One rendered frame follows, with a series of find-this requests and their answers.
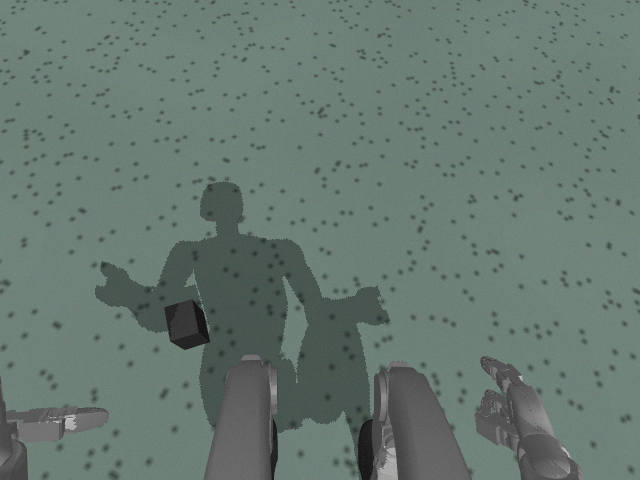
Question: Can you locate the right robot foot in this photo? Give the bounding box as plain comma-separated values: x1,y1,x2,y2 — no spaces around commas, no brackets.
358,419,374,480

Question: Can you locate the carton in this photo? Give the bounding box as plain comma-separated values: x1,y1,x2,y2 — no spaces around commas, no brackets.
164,299,210,350

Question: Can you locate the right robot hand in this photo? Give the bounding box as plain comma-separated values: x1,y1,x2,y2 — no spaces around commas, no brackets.
475,356,555,453

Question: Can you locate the left robot hand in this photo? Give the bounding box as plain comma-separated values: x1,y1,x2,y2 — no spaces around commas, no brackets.
0,376,108,443

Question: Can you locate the right robot arm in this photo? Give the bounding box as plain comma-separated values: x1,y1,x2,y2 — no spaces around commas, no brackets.
517,434,584,480

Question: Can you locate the left robot arm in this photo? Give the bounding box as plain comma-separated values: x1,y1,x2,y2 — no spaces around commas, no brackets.
0,423,28,480

